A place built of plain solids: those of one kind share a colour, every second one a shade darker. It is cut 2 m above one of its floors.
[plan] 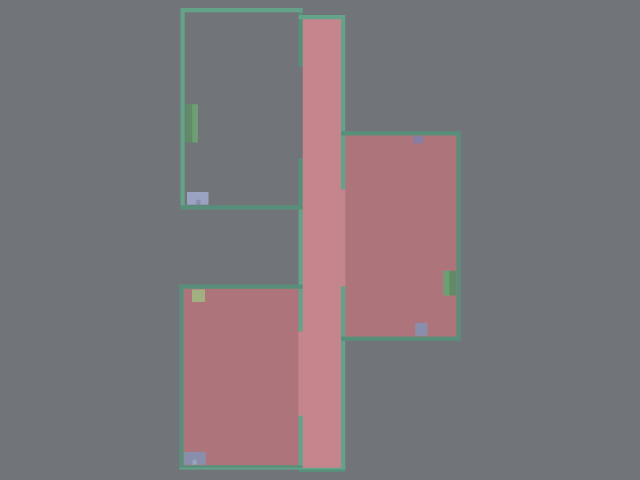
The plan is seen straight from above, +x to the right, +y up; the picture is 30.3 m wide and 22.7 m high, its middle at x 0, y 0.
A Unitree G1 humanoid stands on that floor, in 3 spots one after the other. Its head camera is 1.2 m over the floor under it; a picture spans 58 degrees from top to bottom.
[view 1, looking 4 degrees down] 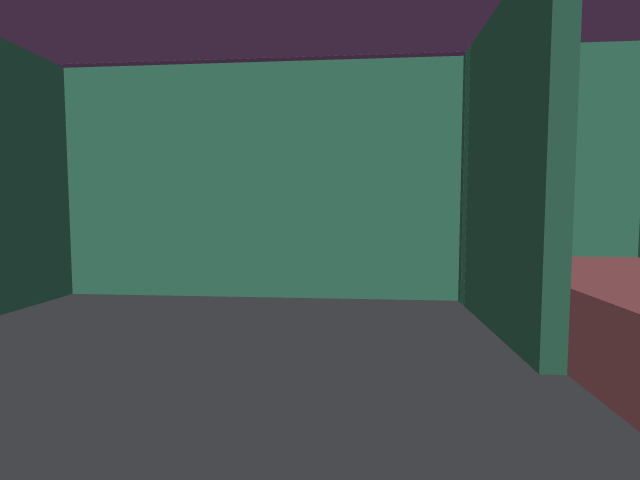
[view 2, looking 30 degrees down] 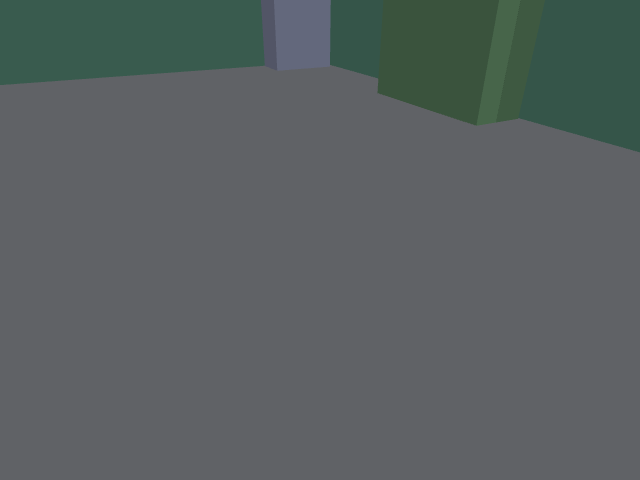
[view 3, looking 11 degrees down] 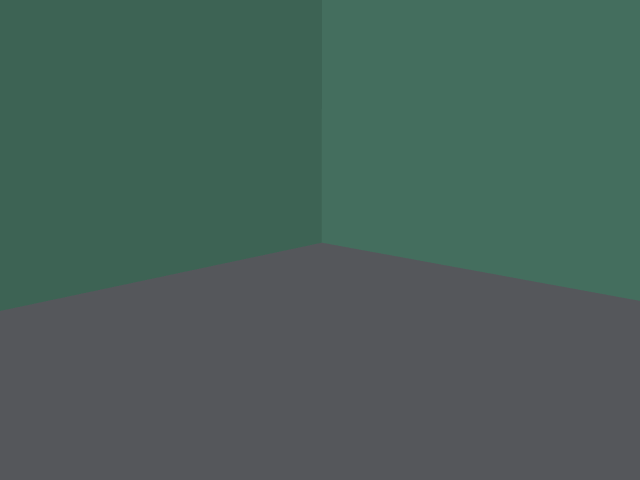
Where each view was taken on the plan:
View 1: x -2.34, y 4.98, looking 95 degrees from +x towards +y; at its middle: wall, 5.83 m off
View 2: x -2.34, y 9.63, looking -117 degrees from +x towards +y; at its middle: ground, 2.40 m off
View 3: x -2.34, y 6.38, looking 133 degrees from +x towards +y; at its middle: wall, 6.06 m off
